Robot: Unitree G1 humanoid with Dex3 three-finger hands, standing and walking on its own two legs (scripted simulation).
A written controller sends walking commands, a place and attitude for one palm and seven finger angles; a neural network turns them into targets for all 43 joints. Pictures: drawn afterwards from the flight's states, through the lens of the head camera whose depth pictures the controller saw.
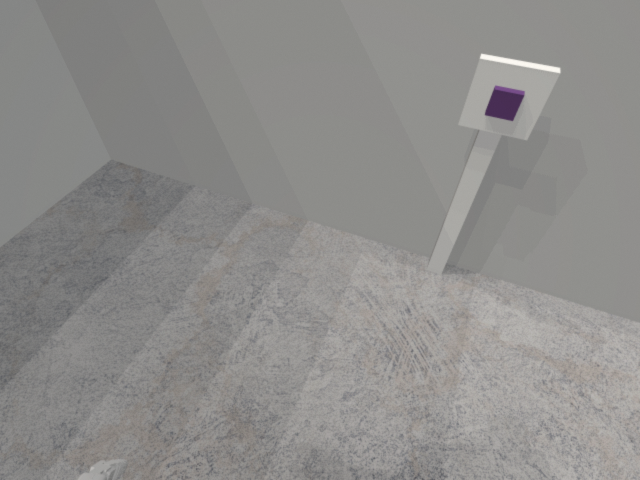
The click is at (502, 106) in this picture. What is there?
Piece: button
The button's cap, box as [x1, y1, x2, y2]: [485, 85, 524, 120]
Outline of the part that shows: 495,85 485,114 512,120 522,99 524,91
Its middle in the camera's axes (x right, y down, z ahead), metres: +0.46 -0.34 +0.96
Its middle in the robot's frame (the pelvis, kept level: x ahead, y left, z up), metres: +0.97 -0.42 -0.01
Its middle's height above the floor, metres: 0.76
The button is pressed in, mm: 0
